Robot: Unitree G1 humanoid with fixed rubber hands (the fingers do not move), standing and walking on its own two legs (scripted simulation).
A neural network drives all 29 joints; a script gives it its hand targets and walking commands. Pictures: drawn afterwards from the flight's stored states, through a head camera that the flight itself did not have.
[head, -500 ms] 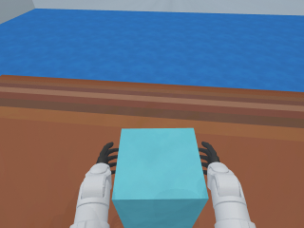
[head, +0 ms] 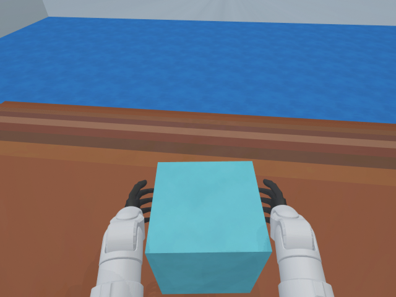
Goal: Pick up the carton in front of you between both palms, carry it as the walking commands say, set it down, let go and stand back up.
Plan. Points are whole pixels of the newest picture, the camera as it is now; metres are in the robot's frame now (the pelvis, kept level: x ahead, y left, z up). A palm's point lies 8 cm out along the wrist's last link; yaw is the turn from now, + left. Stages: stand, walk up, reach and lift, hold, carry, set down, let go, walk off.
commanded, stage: hold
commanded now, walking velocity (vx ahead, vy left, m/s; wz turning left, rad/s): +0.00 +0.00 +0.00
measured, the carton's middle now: (205, 230) +0.29 +0.00 -0.03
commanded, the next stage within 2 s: carry in 0.38 s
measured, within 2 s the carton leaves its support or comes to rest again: neither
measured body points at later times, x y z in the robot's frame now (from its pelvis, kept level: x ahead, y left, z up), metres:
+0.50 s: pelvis +0.02 +0.00 -0.01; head -0.02 +0.00 +0.44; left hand +0.32 +0.15 +0.04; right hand +0.32 -0.15 +0.04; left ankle +0.02 +0.14 -0.74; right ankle +0.02 -0.14 -0.74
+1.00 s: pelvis +0.22 +0.03 -0.02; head +0.21 +0.04 +0.44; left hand +0.49 +0.19 +0.06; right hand +0.50 -0.11 +0.06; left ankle +0.19 +0.10 -0.74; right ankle +0.07 -0.09 -0.69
